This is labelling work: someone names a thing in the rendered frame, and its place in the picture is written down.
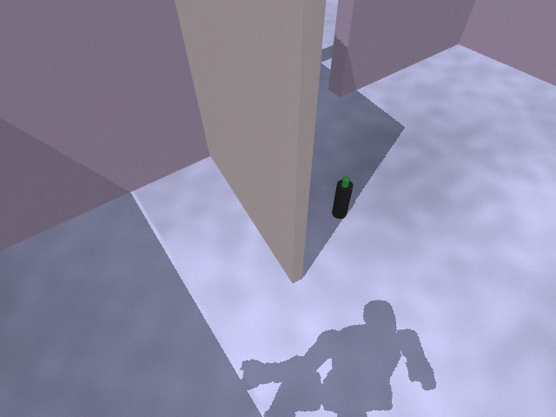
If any bottle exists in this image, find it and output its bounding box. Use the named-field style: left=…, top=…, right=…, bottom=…
left=332, top=176, right=353, bottom=219

